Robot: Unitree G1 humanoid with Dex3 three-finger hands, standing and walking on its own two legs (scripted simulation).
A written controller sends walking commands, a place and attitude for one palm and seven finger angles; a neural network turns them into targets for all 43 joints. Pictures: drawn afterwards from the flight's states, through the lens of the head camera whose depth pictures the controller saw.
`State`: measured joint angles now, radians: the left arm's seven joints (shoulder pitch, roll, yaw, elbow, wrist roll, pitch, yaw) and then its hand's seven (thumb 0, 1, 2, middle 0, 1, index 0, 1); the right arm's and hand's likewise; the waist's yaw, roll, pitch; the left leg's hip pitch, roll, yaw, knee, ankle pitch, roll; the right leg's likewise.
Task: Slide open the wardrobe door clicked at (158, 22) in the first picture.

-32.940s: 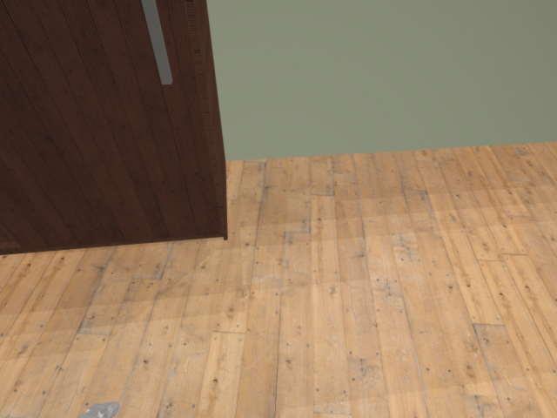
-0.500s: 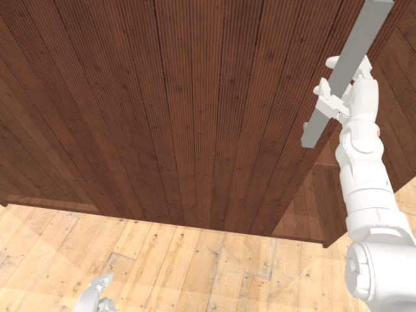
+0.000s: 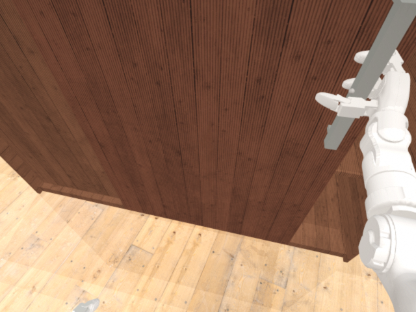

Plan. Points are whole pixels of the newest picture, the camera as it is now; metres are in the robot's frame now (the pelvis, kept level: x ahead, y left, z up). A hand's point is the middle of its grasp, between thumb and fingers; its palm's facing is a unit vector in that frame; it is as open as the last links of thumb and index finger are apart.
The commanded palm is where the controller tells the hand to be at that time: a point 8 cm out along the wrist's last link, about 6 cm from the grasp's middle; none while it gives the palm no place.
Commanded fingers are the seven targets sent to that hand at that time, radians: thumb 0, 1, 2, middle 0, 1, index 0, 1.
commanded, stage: loosen the grip on the handle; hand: right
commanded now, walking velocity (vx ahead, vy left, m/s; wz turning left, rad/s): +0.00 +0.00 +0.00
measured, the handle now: (358, 83) +0.53 -0.21 +0.19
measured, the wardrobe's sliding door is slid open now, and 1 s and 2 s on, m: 0.27 0.27 0.27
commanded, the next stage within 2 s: slip the hand off the handle in 0.26 s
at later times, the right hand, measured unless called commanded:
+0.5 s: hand (355, 92) +0.50 -0.19 +0.19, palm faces +0.18 +0.98 -0.09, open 14.2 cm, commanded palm +0.46 -0.26 +0.19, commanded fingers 0.00 0.55 -0.20 0.25 1.15 0.25 1.15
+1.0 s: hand (413, 103) +0.47 -0.28 +0.19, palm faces +0.23 +0.97 -0.11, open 14.7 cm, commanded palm +0.43 -0.31 +0.19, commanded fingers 0.00 0.55 -0.20 0.25 1.15 0.25 1.15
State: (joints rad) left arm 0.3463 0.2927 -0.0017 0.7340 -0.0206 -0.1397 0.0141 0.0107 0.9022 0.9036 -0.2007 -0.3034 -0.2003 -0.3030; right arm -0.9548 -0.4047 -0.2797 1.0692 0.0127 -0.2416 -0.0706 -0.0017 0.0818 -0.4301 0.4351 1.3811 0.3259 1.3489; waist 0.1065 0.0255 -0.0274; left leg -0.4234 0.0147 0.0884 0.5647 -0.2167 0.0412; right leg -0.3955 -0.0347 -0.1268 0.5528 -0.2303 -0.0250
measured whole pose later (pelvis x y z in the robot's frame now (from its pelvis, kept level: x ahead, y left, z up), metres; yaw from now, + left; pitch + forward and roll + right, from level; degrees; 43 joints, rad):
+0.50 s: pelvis +0.03 -0.01 +0.00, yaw +0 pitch +5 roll +0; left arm 0.32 0.25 -0.03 0.70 -0.03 -0.13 0.04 0.01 0.90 0.90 -0.20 -0.30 -0.20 -0.30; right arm -0.85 -0.37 -0.29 0.92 0.02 -0.19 0.00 -0.01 0.55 -0.20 0.44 1.27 0.33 1.21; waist 0.07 0.01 -0.04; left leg -0.37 0.00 0.08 0.51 -0.23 0.03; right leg -0.35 -0.03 -0.11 0.53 -0.25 -0.03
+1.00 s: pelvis +0.03 -0.01 +0.00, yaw -1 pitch +5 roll +1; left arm 0.38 0.28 -0.02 0.70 -0.05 -0.10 0.08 0.01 0.90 0.90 -0.20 -0.30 -0.20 -0.30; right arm -0.77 -0.54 -0.35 0.88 0.10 -0.17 0.16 -0.01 0.55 -0.20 0.28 1.16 0.26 1.16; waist 0.05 0.00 -0.03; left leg -0.35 0.01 0.10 0.50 -0.24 0.03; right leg -0.36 -0.03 -0.09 0.55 -0.27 -0.03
